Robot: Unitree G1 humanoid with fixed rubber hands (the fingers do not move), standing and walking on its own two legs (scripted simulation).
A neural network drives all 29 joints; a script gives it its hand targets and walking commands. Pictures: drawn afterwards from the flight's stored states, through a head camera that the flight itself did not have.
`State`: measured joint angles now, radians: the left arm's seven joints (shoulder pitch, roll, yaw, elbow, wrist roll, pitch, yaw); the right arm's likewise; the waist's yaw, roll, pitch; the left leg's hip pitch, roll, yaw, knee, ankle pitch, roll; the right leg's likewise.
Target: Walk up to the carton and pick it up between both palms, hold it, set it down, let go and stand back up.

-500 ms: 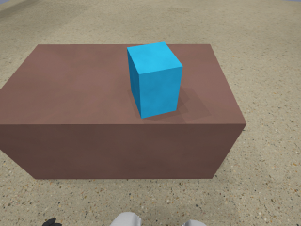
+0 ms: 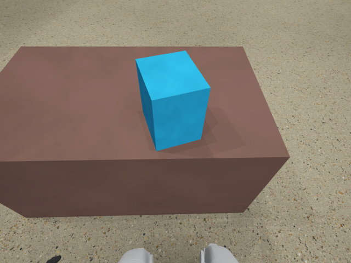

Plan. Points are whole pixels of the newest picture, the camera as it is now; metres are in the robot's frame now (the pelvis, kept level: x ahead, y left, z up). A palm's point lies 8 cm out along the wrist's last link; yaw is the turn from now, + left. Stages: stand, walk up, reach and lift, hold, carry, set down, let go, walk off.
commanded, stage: walk up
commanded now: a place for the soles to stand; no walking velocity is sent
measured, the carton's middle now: (170, 102) +0.59 +0.03 -0.02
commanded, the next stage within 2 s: none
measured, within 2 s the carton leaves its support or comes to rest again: neither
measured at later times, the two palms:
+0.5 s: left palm out of the picture +0.10 +0.27 -0.09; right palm out of the picture +0.11 -0.31 -0.08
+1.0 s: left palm out of the picture +0.07 +0.29 -0.07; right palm out of the picture +0.12 -0.30 -0.07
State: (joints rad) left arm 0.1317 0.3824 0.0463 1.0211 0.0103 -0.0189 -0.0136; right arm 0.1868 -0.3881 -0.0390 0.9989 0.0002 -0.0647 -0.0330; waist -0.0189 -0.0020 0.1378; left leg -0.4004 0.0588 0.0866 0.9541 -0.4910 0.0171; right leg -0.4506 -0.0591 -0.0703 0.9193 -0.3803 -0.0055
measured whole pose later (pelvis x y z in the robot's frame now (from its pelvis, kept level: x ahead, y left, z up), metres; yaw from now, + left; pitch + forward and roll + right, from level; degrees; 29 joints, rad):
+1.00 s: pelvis +0.03 -0.01 +0.05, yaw +6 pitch -3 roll -1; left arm 0.15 0.32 0.05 1.11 0.03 -0.04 -0.04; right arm 0.16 -0.34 -0.05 1.13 -0.03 -0.02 0.04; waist 0.00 0.02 0.01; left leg -0.26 0.02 0.01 0.69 -0.44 0.02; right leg -0.19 -0.07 -0.19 0.47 -0.23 -0.03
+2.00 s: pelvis +0.15 +0.03 +0.04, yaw +1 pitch -3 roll +0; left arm 0.00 0.33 0.00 1.11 0.00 0.00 0.00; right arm 0.05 -0.32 -0.03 1.12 0.00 -0.04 -0.02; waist -0.01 -0.03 0.12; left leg -0.10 0.03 0.09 0.60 -0.43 0.00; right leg -0.31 -0.02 -0.03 0.64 -0.27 0.00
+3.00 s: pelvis +0.13 +0.02 +0.04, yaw +3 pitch -3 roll +0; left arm 0.03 0.30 0.05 0.75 0.01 0.39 0.01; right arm 0.04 -0.29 -0.10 1.00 -0.09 -0.05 0.07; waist -0.05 0.02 0.16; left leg -0.19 0.05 0.04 0.66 -0.41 -0.03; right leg -0.35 -0.02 -0.08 0.62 -0.23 -0.02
